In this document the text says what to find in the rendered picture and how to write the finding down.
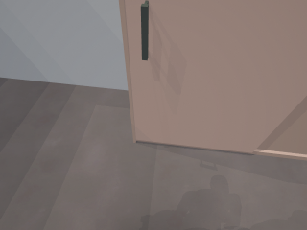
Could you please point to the wardrobe door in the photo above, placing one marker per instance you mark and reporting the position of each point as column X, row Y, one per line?
column 220, row 74
column 291, row 134

